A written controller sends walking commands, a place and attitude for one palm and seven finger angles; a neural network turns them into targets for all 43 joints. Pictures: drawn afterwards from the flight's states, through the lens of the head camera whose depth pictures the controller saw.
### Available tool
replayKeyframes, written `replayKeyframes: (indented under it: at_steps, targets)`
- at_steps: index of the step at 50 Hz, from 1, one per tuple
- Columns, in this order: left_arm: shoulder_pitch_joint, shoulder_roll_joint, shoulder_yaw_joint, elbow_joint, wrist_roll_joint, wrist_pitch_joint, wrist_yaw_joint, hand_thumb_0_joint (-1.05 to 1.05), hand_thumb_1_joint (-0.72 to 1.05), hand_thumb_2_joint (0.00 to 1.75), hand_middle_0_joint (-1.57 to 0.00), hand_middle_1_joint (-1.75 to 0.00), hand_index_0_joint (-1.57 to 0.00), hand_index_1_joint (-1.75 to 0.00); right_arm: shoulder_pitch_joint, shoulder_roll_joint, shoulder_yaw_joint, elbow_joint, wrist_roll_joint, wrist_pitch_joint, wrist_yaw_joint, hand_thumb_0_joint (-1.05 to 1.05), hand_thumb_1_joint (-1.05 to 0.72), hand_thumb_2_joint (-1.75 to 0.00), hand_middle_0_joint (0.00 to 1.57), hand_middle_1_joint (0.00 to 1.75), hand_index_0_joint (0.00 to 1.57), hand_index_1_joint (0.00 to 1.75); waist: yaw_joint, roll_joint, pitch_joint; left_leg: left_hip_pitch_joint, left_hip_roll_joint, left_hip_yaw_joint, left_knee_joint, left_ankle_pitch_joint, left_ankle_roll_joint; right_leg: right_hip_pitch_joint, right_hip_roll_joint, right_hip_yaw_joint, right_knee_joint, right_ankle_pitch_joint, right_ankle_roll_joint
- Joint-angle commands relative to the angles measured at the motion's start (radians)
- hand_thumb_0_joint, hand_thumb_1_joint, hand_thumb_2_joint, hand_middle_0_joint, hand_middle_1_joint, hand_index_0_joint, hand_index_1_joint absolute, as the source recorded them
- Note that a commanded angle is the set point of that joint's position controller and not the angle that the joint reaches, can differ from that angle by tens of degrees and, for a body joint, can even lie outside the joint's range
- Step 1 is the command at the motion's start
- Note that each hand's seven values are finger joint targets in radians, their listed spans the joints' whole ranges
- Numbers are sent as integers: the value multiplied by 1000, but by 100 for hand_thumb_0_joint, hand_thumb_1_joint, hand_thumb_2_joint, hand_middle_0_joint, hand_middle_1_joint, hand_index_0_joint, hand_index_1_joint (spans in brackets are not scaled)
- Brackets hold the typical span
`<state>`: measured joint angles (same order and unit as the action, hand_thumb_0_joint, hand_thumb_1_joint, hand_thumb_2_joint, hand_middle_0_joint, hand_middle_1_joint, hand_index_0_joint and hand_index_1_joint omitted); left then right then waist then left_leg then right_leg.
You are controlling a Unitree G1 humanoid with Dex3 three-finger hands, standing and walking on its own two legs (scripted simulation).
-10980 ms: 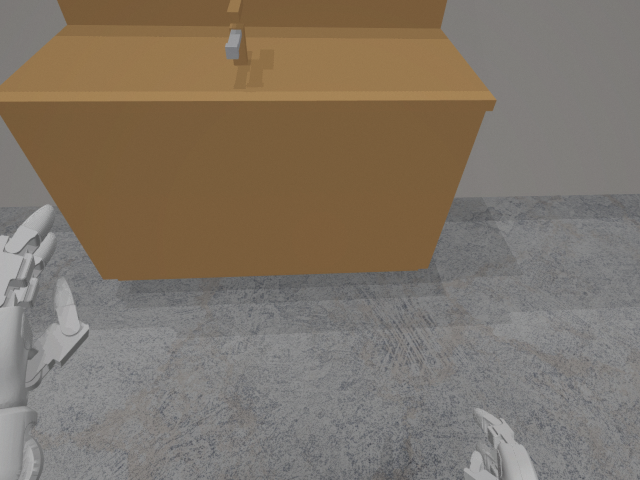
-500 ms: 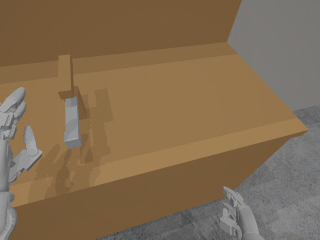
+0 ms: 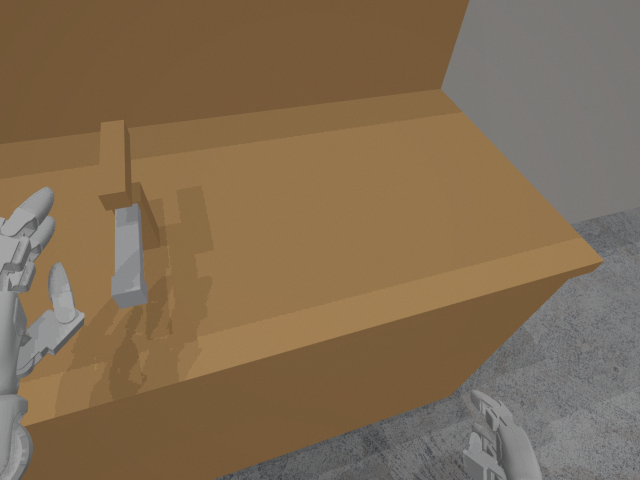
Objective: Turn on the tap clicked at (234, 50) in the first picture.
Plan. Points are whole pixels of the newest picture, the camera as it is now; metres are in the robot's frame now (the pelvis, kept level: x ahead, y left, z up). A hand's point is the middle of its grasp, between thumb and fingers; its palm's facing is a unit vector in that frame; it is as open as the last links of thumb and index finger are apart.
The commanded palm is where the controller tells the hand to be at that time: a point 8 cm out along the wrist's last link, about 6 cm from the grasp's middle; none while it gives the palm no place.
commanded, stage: look again from close up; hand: left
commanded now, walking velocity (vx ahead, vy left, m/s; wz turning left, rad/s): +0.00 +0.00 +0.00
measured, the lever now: (130, 289) +0.28 +0.24 +0.10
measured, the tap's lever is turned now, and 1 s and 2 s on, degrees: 0 0 0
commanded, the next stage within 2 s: shuffle to correct the standing spot in 0.02 s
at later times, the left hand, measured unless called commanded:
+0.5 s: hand (114, 314) +0.22 +0.21 +0.16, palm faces +0.34 -0.85 -0.39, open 7.4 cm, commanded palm +0.16 +0.25 +0.17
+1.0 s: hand (112, 383) +0.16 +0.19 +0.16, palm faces +0.30 -0.84 -0.46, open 7.4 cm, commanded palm +0.11 +0.23 +0.17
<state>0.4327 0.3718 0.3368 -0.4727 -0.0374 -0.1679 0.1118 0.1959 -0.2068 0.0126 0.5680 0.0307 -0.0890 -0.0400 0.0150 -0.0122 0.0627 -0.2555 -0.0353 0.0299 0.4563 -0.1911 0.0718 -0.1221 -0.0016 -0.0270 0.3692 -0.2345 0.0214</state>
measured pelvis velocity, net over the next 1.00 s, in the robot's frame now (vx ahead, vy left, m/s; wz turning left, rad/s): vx -0.06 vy -0.05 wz -0.03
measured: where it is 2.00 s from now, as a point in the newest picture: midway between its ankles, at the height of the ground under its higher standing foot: outside the picture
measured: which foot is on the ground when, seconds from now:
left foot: down 0.00-1.00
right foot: down 0.00-1.00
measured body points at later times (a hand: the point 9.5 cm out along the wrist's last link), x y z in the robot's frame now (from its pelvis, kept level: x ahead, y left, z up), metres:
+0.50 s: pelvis +0.00 -0.03 +0.00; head +0.03 -0.02 +0.45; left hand +0.20 +0.25 +0.18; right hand +0.18 -0.24 -0.07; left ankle +0.03 +0.07 -0.74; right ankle -0.02 -0.14 -0.74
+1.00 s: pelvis -0.06 -0.05 -0.01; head -0.01 -0.03 +0.43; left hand +0.14 +0.23 +0.19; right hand +0.10 -0.29 -0.09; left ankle +0.03 +0.07 -0.74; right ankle -0.02 -0.14 -0.74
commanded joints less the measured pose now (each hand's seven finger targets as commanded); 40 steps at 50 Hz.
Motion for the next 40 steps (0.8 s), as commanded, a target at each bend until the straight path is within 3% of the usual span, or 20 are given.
replayKeyframes:
  at_steps: [1, 2, 6, 7, 11, 14, 16, 17, 19, 21, 22, 23, 28, 31, 32, 35, 36, 37, 38, 40]
  targets:
    - [-62, 188, 138, -215, -2, -65, 20, 0, 90, 90, -20, -30, -20, -30, -103, -121, -44, -155, 5, -56, -7, 0, -90, -90, 20, 30, 20, 30, 5, 92, -167, 100, 131, -142, -99, 60, -44, -11, -71, 50, -31, 143, -57]
    - [-60, 156, 108, -207, -5, -69, 15, 0, 90, 90, -20, -30, -20, -30, -92, -124, -43, -154, -4, -53, -7, 0, -90, -90, 20, 30, 20, 30, 4, 76, -170, 98, 132, -144, -101, 51, -37, -12, -65, 43, -35, 146, -55]
    - [-49, 186, 140, -191, -3, -62, 18, 0, 90, 90, -20, -30, -20, -30, -97, -120, -43, -152, 4, -56, -8, 0, -90, -90, 20, 30, 20, 30, 7, 75, -166, 103, 137, -147, -109, 70, -44, -11, -66, 45, -31, 142, -54]
    - [-52, 144, 100, -180, -10, -63, 11, 0, 90, 90, -20, -30, -20, -30, -87, -122, -41, -151, -3, -53, -8, 0, -90, -90, 20, 30, 20, 30, 3, 54, -158, 105, 139, -148, -114, 63, -41, -23, -57, 39, -39, 139, -52]
    - [-102, 181, 126, -218, -5, -59, 15, 0, 90, 90, -20, -30, -20, -30, -103, -114, -40, -156, 3, -58, -10, 0, -90, -90, 20, 30, 20, 30, 6, 124, -147, 136, 169, -172, -171, 63, -73, -40, -31, 30, -19, 80, -46]
    - [-103, 153, 99, -200, -11, -54, 9, 0, 90, 90, -20, -30, -20, -30, -83, -115, -45, -164, -2, -56, -6, 0, -90, -90, 20, 30, 20, 30, 5, 102, -146, 127, 188, -176, -181, 17, -63, -34, -26, 29, -36, 63, -41]
    - [-79, 187, 136, -206, -10, -47, 13, 0, 90, 90, -20, -30, -20, -30, -97, -109, -44, -168, 3, -54, -4, 0, -90, -90, 20, 30, 20, 30, 8, 79, -155, 135, 188, -165, -164, 35, -60, -33, -30, 32, -47, 73, -41]
    - [-73, 142, 96, -187, -17, -45, 6, 0, 90, 90, -20, -30, -20, -30, -87, -114, -41, -170, -4, -48, -2, 0, -90, -90, 20, 30, 20, 30, 4, 75, -148, 115, 185, -163, -166, 12, -53, -30, -27, 30, -56, 76, -41]
    - [-88, 157, 105, -207, -18, -46, 6, 0, 90, 90, -20, -30, -20, -30, -83, -115, -48, -173, -1, -50, 0, 0, -90, -90, 20, 30, 20, 30, 3, 98, -153, 117, 188, -154, -150, 16, -50, -31, -34, 36, -56, 87, -43]
    - [-66, 190, 138, -233, -18, -41, 10, 0, 90, 90, -20, -30, -20, -30, -94, -106, -47, -177, 6, -51, 2, 0, -90, -90, 20, 30, 20, 30, 6, 100, -172, 139, 186, -138, -121, 72, -49, -35, -41, 43, -53, 117, -45]
    - [-56, 156, 109, -214, -25, -39, 4, 0, 90, 90, -20, -30, -20, -30, -85, -109, -44, -177, -1, -46, 3, 0, -90, -90, 20, 30, 20, 30, 4, 75, -172, 135, 184, -136, -113, 70, -43, -38, -37, 39, -62, 126, -43]
    - [-72, 174, 124, -243, -28, -40, 5, 0, 90, 90, -20, -30, -20, -30, -86, -107, -55, -184, 5, -49, 1, 0, -90, -90, 20, 30, 20, 30, 4, 88, -180, 139, 187, -131, -92, 101, -41, -34, -50, 55, -58, 152, -45]
    - [-39, 194, 148, -306, -39, -56, -3, 0, 90, 90, -20, -30, -20, -30, -74, -105, -60, -201, 5, -51, -1, 0, -90, -90, 20, 30, 20, 30, 15, 96, -185, 148, 199, -110, 4, 363, -43, -57, -63, 66, -38, 326, -50]
    - [10, 207, 175, -291, -41, -64, -7, 0, 90, 90, -20, -30, -20, -30, -72, -96, -58, -196, 6, -46, -1, 0, -90, -90, 20, 30, 20, 30, 12, 67, -209, 160, 194, -92, 57, 440, -47, -66, -72, 67, -24, 416, -53]
    - [22, 183, 158, -276, -46, -68, -14, 0, 90, 90, -20, -30, -20, -30, -60, -102, -58, -194, -3, -37, 1, 0, -90, -90, 20, 30, 20, 30, 11, 51, -224, 153, 192, -79, 64, 414, -43, -65, -70, 56, -27, 407, -41]
    - [24, 220, 202, -308, -46, -93, -17, 0, 90, 90, -20, -30, -20, -30, -46, -106, -81, -198, -4, -43, -7, 0, -90, -90, 20, 30, 20, 30, 6, 17, -225, 134, 163, -53, 150, 298, -49, -114, -116, 84, -18, 495, -41]
    - [44, 227, 214, -300, -45, -94, -9, 0, 90, 90, -20, -30, -20, -30, -54, -98, -75, -185, -2, -43, -9, 0, -90, -90, 20, 30, 20, 30, -3, 13, -238, 141, 148, -51, 163, 292, -51, -125, -131, 93, -11, 535, -57]
    - [52, 198, 188, -295, -49, -100, -14, 0, 90, 90, -20, -30, -20, -30, -45, -101, -75, -185, -8, -39, -8, 0, -90, -90, 20, 30, 20, 30, -5, -2, -239, 128, 138, -41, 166, 248, -49, -139, -132, 85, -10, 502, -51]
    - [19, 236, 221, -321, -46, -113, -13, 0, 90, 90, -20, -30, -20, -30, -52, -107, -87, -185, -6, -52, -15, 0, -90, -90, 20, 30, 20, 30, -3, -16, -211, 121, 124, -32, 194, 141, -53, -183, -156, 111, -17, 496, -50]
    - [29, 243, 238, -305, -46, -128, -11, 0, 90, 90, -20, -30, -20, -30, -50, -99, -87, -174, -9, -65, -20, 0, -90, -90, 20, 30, 20, 30, -5, -49, -191, 88, 93, -19, 192, -12, -58, -211, -184, 136, -31, 431, -64]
